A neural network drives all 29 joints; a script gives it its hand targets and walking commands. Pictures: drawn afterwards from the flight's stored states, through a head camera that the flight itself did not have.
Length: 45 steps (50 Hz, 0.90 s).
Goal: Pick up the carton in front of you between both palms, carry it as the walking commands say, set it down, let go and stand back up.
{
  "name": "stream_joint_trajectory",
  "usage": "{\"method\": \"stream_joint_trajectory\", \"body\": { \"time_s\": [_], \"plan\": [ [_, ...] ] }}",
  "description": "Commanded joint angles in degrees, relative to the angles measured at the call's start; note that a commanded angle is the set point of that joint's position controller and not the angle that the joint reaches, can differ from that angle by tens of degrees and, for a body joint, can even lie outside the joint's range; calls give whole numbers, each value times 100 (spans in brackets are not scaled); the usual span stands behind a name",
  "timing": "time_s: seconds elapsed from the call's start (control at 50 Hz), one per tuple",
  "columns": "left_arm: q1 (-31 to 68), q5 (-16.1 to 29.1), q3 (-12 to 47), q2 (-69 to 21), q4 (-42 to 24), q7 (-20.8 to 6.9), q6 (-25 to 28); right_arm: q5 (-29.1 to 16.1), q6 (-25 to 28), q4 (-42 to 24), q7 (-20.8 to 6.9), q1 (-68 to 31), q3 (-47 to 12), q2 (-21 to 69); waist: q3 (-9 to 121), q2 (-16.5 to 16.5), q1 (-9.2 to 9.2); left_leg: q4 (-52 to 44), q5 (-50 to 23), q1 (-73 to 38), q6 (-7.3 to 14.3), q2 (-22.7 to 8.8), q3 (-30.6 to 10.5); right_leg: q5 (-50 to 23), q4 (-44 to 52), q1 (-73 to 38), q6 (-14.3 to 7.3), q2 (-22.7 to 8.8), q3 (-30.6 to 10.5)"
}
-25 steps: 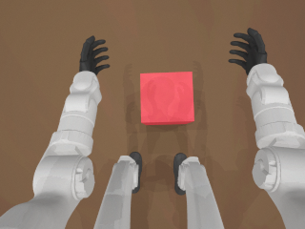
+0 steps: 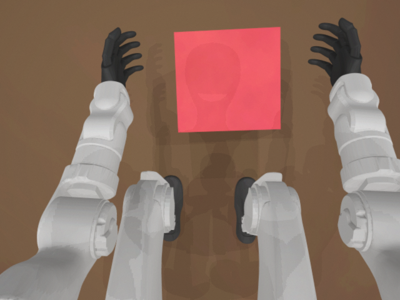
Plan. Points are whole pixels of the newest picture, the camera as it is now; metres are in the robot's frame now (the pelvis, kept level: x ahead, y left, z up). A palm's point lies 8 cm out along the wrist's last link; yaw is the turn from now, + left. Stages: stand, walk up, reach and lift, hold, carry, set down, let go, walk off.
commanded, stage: reach and lift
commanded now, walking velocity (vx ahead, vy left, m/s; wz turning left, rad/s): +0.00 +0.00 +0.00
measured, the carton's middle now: (224, 90) +0.48 -0.04 -0.35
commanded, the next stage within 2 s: none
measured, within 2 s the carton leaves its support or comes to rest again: leaves its support in 1.22 s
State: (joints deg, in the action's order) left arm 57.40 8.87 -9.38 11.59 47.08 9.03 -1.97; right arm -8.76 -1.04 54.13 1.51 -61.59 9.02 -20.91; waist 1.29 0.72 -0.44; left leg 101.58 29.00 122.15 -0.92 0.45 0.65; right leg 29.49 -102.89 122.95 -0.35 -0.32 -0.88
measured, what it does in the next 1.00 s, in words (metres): lowers itself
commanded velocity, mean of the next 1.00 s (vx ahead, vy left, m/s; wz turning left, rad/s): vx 0.00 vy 0.00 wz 0.00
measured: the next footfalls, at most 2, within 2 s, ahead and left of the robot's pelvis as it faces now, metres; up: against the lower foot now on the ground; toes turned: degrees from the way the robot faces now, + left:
none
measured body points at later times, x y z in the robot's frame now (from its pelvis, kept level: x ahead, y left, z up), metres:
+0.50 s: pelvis -0.03 +0.00 -0.11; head +0.34 -0.03 +0.14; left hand +0.51 +0.16 -0.29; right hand +0.50 -0.22 -0.31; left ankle +0.10 +0.12 -0.44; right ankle +0.09 -0.12 -0.44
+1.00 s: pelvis -0.03 +0.00 -0.10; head +0.33 -0.03 +0.16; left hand +0.51 +0.11 -0.28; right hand +0.50 -0.19 -0.29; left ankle +0.10 +0.12 -0.44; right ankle +0.09 -0.12 -0.44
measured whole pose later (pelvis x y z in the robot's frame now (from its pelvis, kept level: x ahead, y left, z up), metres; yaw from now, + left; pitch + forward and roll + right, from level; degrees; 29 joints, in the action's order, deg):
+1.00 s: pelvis -0.03 +0.00 -0.10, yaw +0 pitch +39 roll +2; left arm 80.4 15.9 -3.0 12.1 69.6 12.3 3.5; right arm -15.3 3.2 71.6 6.4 -81.5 -3.1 -19.8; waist -16.5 2.8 -1.1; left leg 121.0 29.1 130.9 -1.5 1.3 0.2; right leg 29.9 -122.5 131.5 -0.9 -0.8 -0.6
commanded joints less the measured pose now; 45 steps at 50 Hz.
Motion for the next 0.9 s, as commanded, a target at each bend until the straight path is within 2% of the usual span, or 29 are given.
{"method": "stream_joint_trajectory", "body": {
  "time_s": [0.0, 0.08, 0.12, 0.26, 0.3, 0.38, 0.5, 0.56, 0.64, 0.74, 0.86, 0.88],
  "plan": [
    [1526, 204, 140, 582, -751, 127, -6, -260, 42, -659, 44, -1686, -116, -941, 6708, -206, -89, -147, -1829, -3587, -188, 338, 193, -2080, 323, -3574, 159, 227, 145],
    [2045, 283, 156, 674, -198, 202, -137, -387, -60, -92, 93, -2174, -245, -1069, 5789, -241, -85, 150, -889, -3184, -137, 276, 184, -1016, 43, -2899, 132, 119, 161],
    [2271, 304, 159, 701, 159, 198, -132, -430, -55, 255, 106, -2377, -307, -1087, 5358, -235, -87, 310, -625, -2991, -130, 240, 153, -707, -94, -2609, 112, 64, 128],
    [2931, 444, 311, 876, 1060, 106, 128, -545, 183, 1073, 167, -2969, -536, -1167, 4601, -169, -109, 913, -666, -2602, -146, 142, 56, -691, -625, -2210, 61, -34, -50],
    [3104, 528, 381, 951, 1101, 98, 217, -609, 263, 1085, 199, -3137, -623, -1211, 4728, -168, -107, 1079, -847, -2610, -147, 133, 51, -889, -779, -2329, 56, -41, -83],
    [3001, 1031, 812, 690, 1469, 26, 303, -740, 374, 929, 288, -3275, -863, -1280, 5076, -354, -292, 1342, -1196, -2514, -168, 165, 67, -1397, -978, -2874, 47, -32, -60],
    [2646, 1253, 975, 581, 1187, 63, 396, -795, 395, 413, 340, -3048, -964, -1170, 5730, -532, -353, 1500, -1519, -2397, -186, 268, 182, -2034, -1130, -3665, 72, 16, -31],
    [2537, 1151, 869, 585, 1370, 57, 380, -757, 332, 462, 332, -2942, -983, -955, 5161, -575, -240, 1465, -1259, -1944, -159, 283, 233, -1861, -1080, -3484, 92, 24, -85],
    [2557, 869, 604, 667, 1517, 22, 412, -645, 301, 772, 303, -2820, -942, -690, 4456, -474, -125, 1407, -1049, -1567, -144, 262, 231, -1570, -1002, -2955, 97, 27, -175],
    [2724, 701, 533, 587, 1537, 17, 480, -564, 348, 1044, 308, -2832, -928, -522, 4249, -346, -152, 1334, -1013, -1594, -134, 276, 179, -1400, -923, -2603, 80, 54, -214],
    [3080, 751, 798, -97, 1598, 88, 553, -562, 451, 1097, 343, -3260, -1163, 8, 4316, -275, -232, 1265, -1024, -1952, -132, 407, 76, -1228, -852, -2468, 56, 125, -157],
    [3120, 721, 817, -254, 1624, 99, 561, -557, 464, 1087, 330, -3343, -1235, 167, 4326, -257, -201, 1253, -1029, -2074, -124, 429, 70, -1195, -849, -2454, 44, 147, -138]
  ]
}}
